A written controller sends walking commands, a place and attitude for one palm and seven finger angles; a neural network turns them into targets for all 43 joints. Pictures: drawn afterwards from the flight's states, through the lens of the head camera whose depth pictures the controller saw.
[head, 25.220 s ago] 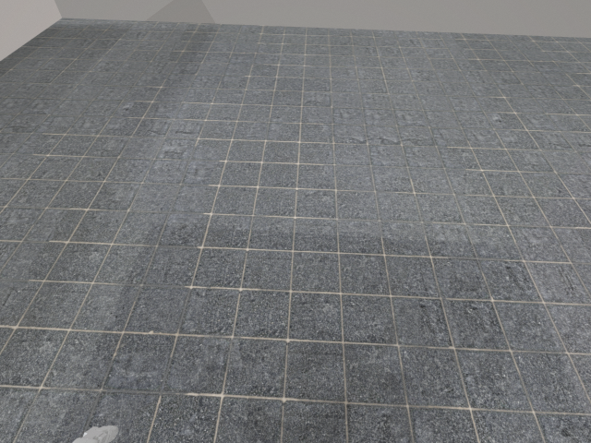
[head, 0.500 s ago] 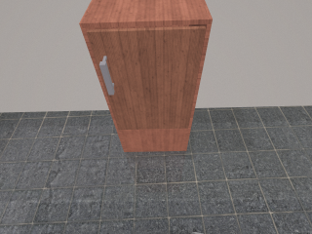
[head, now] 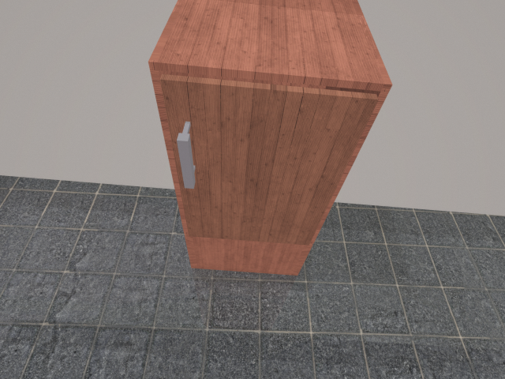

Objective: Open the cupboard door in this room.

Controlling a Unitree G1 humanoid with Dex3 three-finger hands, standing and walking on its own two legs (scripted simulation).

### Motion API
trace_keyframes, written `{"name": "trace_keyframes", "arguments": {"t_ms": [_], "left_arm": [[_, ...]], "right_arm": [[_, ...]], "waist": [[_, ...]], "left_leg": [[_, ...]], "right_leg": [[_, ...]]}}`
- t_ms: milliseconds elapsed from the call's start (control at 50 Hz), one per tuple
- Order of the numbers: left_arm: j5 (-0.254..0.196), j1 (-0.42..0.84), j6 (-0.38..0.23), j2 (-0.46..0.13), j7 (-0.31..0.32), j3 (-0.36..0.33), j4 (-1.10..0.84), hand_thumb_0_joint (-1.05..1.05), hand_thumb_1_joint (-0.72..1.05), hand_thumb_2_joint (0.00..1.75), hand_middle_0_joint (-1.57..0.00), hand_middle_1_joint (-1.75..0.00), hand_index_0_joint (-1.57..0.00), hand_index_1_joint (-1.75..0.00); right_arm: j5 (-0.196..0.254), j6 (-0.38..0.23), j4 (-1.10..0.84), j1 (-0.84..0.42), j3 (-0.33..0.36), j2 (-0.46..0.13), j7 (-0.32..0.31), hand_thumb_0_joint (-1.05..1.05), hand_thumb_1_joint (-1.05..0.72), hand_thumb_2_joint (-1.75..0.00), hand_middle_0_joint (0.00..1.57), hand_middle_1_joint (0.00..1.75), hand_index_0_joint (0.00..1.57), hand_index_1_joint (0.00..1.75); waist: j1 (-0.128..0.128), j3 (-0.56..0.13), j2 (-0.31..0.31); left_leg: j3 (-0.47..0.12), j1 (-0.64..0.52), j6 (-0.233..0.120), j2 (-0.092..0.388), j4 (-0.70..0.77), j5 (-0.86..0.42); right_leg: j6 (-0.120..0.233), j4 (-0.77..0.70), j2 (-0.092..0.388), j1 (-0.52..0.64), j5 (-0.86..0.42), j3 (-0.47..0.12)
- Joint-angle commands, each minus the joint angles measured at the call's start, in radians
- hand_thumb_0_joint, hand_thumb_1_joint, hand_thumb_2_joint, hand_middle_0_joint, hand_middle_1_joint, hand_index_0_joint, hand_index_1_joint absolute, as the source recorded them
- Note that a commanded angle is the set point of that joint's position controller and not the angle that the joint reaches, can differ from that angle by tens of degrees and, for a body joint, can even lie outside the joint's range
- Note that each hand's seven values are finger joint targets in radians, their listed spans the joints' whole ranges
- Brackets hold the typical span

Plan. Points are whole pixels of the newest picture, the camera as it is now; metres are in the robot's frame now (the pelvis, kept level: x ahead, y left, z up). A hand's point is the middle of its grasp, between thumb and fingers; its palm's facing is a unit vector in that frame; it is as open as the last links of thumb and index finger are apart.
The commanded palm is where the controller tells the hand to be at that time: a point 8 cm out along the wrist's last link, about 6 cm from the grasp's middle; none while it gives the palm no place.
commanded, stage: come to a stop and stand still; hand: left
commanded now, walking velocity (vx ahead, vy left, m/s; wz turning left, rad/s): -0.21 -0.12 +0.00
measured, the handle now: (188, 156) +0.54 +0.19 -0.03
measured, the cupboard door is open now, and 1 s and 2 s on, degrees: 0 0 0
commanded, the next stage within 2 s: look again from close up in 1.14 s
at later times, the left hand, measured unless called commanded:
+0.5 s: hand out of the picture +0.06 +0.11 -0.15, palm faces +0.00 -0.96 -0.28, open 7.4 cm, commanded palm none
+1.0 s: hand out of the picture -0.04 +0.17 -0.18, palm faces +0.03 -0.98 -0.21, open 7.4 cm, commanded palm none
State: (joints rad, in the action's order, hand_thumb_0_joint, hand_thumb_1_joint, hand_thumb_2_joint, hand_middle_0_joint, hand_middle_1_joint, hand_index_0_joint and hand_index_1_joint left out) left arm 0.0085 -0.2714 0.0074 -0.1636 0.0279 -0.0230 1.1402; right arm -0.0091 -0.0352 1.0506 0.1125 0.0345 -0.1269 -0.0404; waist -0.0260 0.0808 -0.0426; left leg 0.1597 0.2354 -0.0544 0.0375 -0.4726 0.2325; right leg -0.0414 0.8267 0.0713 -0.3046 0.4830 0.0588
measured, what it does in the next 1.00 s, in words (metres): steps on the spot: right foot, then left foot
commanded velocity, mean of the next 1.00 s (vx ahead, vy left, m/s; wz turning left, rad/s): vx -0.01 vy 0.07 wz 0.00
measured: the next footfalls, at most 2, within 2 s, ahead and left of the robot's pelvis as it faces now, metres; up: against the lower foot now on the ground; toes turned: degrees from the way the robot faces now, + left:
right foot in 0.30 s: +0.05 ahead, -0.19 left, +0.00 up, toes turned -6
left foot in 0.78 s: -0.02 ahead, +0.09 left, +0.00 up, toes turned +1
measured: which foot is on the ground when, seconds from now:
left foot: down 0.00-0.32, up 0.34-0.76, down 0.78-1.00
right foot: up 0.00-0.28, down 0.30-0.78, up 0.80-1.00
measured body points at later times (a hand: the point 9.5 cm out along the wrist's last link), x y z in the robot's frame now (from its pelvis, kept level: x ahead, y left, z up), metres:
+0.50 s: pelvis -0.01 -0.08 +0.00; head +0.03 -0.12 +0.45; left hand +0.06 +0.16 -0.13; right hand +0.02 -0.33 -0.18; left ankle -0.05 +0.07 -0.66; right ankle +0.01 -0.18 -0.74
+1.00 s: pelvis -0.04 -0.02 +0.00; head -0.02 -0.01 +0.45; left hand -0.04 +0.22 -0.16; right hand +0.00 -0.25 -0.15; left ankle -0.06 +0.09 -0.74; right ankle -0.05 -0.15 -0.74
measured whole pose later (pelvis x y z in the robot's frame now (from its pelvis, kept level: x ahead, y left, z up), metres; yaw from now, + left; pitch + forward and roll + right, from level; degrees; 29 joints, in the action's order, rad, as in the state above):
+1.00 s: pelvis -0.04 -0.02 +0.00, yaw -1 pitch +0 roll +2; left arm 0.01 -0.27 0.02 -0.21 0.02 -0.02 1.10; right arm -0.01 0.00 1.08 0.21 0.02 -0.15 -0.02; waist -0.03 0.03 -0.05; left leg 0.06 0.15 -0.02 -0.02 -0.42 0.26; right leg -0.03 0.54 0.07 -0.24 0.29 0.03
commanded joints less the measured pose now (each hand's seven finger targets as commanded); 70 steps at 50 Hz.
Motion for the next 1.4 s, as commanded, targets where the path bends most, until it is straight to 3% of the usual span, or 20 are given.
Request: {"name": "trace_keyframes", "arguments": {"t_ms": [0,100,220,260,280,320,480,620,680,720,760,800,940,980,1040,1200,1220,1240,1300,1380], "left_arm": [[0.012,-0.061,0.024,-0.08,0.001,-0.037,-0.067,0.0,0.9,0.9,-0.2,-0.3,-0.2,-0.3],[0.013,-0.019,0.043,-0.083,-0.003,-0.051,-0.128,0.0,0.9,0.9,-0.2,-0.3,-0.2,-0.3],[0.008,-0.018,0.018,-0.084,-0.003,-0.037,-0.145,0.0,0.9,0.9,-0.2,-0.3,-0.2,-0.3],[0.018,-0.064,-0.006,-0.148,0.002,-0.041,-0.128,0.0,0.9,0.9,-0.2,-0.3,-0.2,-0.3],[0.026,-0.031,-0.019,-0.23,0.008,-0.047,-0.142,0.0,0.9,0.9,-0.2,-0.3,-0.2,-0.3],[0.015,-0.017,-0.016,-0.269,0.005,-0.055,-0.16,0.0,0.9,0.9,-0.2,-0.3,-0.2,-0.3],[0.015,0.007,-0.016,-0.216,0.017,-0.059,-0.181,0.0,0.9,0.9,-0.2,-0.3,-0.2,-0.3],[0.028,-0.009,-0.006,-0.242,0.005,-0.067,-0.171,0.0,0.9,0.9,-0.2,-0.3,-0.2,-0.3],[0.022,0.029,0.0,-0.241,0.004,-0.066,-0.166,0.0,0.9,0.9,-0.2,-0.3,-0.2,-0.3],[0.008,0.048,0.009,-0.199,0.004,-0.053,-0.162,0.0,0.9,0.9,-0.2,-0.3,-0.2,-0.3],[0.006,0.02,0.019,-0.103,-0.004,-0.031,-0.175,0.0,0.9,0.9,-0.2,-0.3,-0.2,-0.3],[0.014,0.059,0.03,-0.104,-0.005,-0.029,-0.148,0.0,0.9,0.9,-0.2,-0.3,-0.2,-0.3],[0.004,-0.021,-0.007,-0.084,-0.008,0.003,-0.072,0.0,0.9,0.9,-0.2,-0.3,-0.2,-0.3],[0.004,-0.054,-0.02,-0.115,0.002,0.004,-0.044,0.0,0.9,0.9,-0.2,-0.3,-0.2,-0.3],[0.002,-0.026,-0.023,-0.117,0.005,0.007,-0.033,0.0,0.9,0.9,-0.2,-0.3,-0.2,-0.3],[-0.001,-0.026,-0.018,-0.089,0.01,0.011,-0.029,0.0,0.9,0.9,-0.2,-0.3,-0.2,-0.3],[0.014,-0.105,-0.042,-0.106,0.049,0.014,-0.007,0.0,0.9,0.9,-0.2,-0.3,-0.2,-0.3],[0.006,-0.07,-0.056,-0.144,0.041,0.008,-0.053,0.0,0.9,0.9,-0.2,-0.3,-0.2,-0.3],[0.005,-0.018,-0.05,-0.121,0.02,0.01,-0.092,0.0,0.9,0.9,-0.2,-0.3,-0.2,-0.3],[0.005,-0.022,-0.034,-0.1,0.01,0.014,-0.094,0.0,0.9,0.9,-0.2,-0.3,-0.2,-0.3]], "right_arm": [[-0.002,0.02,-0.003,0.127,0.047,-0.2,-0.02,0.0,-0.9,-0.9,0.2,0.3,0.2,0.3],[-0.011,0.03,-0.033,0.081,0.059,-0.203,-0.011,0.0,-0.9,-0.9,0.2,0.3,0.2,0.3],[-0.016,0.047,-0.043,0.044,0.07,-0.214,0.014,0.0,-0.9,-0.9,0.2,0.3,0.2,0.3],[-0.003,0.048,-0.039,0.073,0.063,-0.169,0.026,0.0,-0.9,-0.9,0.2,0.3,0.2,0.3],[0.005,0.05,-0.056,0.11,0.045,-0.096,0.032,0.0,-0.9,-0.9,0.2,0.3,0.2,0.3],[-0.001,0.09,-0.075,0.068,0.047,-0.124,0.029,0.0,-0.9,-0.9,0.2,0.3,0.2,0.3],[-0.009,0.091,-0.067,0.095,0.045,-0.167,0.045,0.0,-0.9,-0.9,0.2,0.3,0.2,0.3],[0.001,0.07,-0.082,0.071,0.027,-0.14,0.045,0.0,-0.9,-0.9,0.2,0.3,0.2,0.3],[0.003,0.057,-0.059,0.15,0.021,-0.133,0.038,0.0,-0.9,-0.9,0.2,0.3,0.2,0.3],[0.004,0.04,-0.033,0.21,0.019,-0.153,0.033,0.0,-0.9,-0.9,0.2,0.3,0.2,0.3],[-0.007,0.039,-0.068,0.171,0.037,-0.269,0.028,0.0,-0.9,-0.9,0.2,0.3,0.2,0.3],[-0.011,0.037,-0.07,0.072,0.025,-0.228,0.019,0.0,-0.9,-0.9,0.2,0.3,0.2,0.3],[0.002,0.015,0.003,0.14,0.013,-0.175,0.002,0.0,-0.9,-0.9,0.2,0.3,0.2,0.3],[0.012,0.009,0.012,0.16,0.009,-0.144,0.003,0.0,-0.9,-0.9,0.2,0.3,0.2,0.3],[0.007,0.019,0.025,0.157,0.006,-0.135,0.005,0.0,-0.9,-0.9,0.2,0.3,0.2,0.3],[0.005,0.008,0.065,0.193,-0.01,-0.114,0.004,0.0,-0.9,-0.9,0.2,0.3,0.2,0.3],[0.009,-0.003,-0.005,0.118,-0.015,-0.156,0.017,0.0,-0.9,-0.9,0.2,0.3,0.2,0.3],[0.0,0.004,-0.025,0.183,-0.018,-0.107,0.021,0.0,-0.9,-0.9,0.2,0.3,0.2,0.3],[-0.009,-0.004,-0.042,0.221,-0.025,-0.119,0.023,0.0,-0.9,-0.9,0.2,0.3,0.2,0.3],[-0.008,-0.003,-0.056,0.226,-0.028,-0.133,0.014,0.0,-0.9,-0.9,0.2,0.3,0.2,0.3]], "waist": [[0.034,-0.119,0.117],[0.023,-0.12,0.195],[0.007,-0.114,0.256],[-0.014,-0.132,0.076],[0.008,-0.127,-0.178],[-0.019,-0.098,-0.217],[-0.021,-0.104,-0.149],[-0.037,-0.096,-0.179],[0.003,-0.122,-0.185],[0.038,-0.114,-0.062],[0.027,-0.052,0.27],[0.013,0.039,0.313],[0.009,-0.082,0.147],[0.018,-0.095,0.057],[0.031,-0.049,-0.086],[0.022,-0.031,0.035],[-0.008,-0.024,0.042],[0.037,-0.11,0.069],[0.033,-0.086,0.135],[0.024,-0.03,0.065]], "left_leg": [[-0.201,-0.201,-0.121,0.328,0.115,-0.855],[-0.151,-0.16,-0.115,0.308,0.1,-0.73],[-0.138,-0.076,-0.061,0.255,0.051,-0.47],[-0.09,0.008,0.032,0.15,-0.088,-0.183],[-0.032,0.138,0.086,0.038,-0.197,0.184],[-0.157,0.129,0.082,-0.001,-0.421,0.376],[-0.196,0.259,0.115,-0.007,-0.616,0.149],[-0.128,0.122,0.097,-0.024,-0.286,0.21],[-0.095,-0.007,0.088,-0.036,-0.071,0.113],[-0.12,-0.185,0.074,0.003,0.116,0.003],[-0.417,-0.043,-0.027,0.283,0.276,0.107],[-0.395,0.139,-0.071,0.238,0.366,0.216],[-0.232,-0.174,-0.048,0.144,0.121,-0.436],[-0.194,-0.116,0.014,0.087,0.066,-0.361],[-0.181,-0.109,0.045,0.065,0.093,-0.178],[-0.184,-0.092,0.038,0.071,0.145,-0.156],[-0.149,-0.024,0.058,0.082,-0.046,-0.238],[-0.164,-0.027,0.053,0.037,-0.002,-0.046],[-0.196,0.001,0.03,0.064,0.044,-0.125],[-0.21,0.029,0.012,0.073,0.069,-0.12]], "right_leg": [[-0.012,0.181,0.009,-0.146,-0.038,-0.051],[-0.015,0.212,-0.003,-0.179,-0.06,-0.069],[0.009,-0.191,-0.012,0.026,-0.142,0.015],[0.014,-0.453,0.045,0.18,-0.427,-0.028],[0.078,-0.497,0.258,0.209,-0.602,-0.263],[0.191,-0.551,0.357,0.047,-0.618,-0.351],[0.175,-0.491,0.266,0.19,-0.621,-0.208],[0.186,-0.528,0.231,0.152,-0.444,-0.218],[0.152,-0.49,0.192,0.118,-0.4,-0.182],[0.092,-0.414,0.125,-0.035,-0.228,-0.135],[0.021,-0.198,-0.009,-0.108,-0.018,0.013],[0.018,-0.062,0.001,-0.039,-0.026,-0.038],[0.006,-0.378,-0.003,0.045,-0.217,-0.015],[0.031,-0.463,0.057,0.169,-0.508,-0.084],[0.057,-0.449,0.074,0.118,-0.502,-0.103],[0.047,-0.478,0.051,0.139,-0.397,-0.086],[0.056,-0.432,0.09,0.128,-0.684,-0.127],[0.085,-0.403,0.112,0.168,-0.612,-0.151],[0.087,-0.353,0.045,0.122,-0.357,-0.081],[0.076,-0.361,0.023,0.108,-0.301,-0.065]]}}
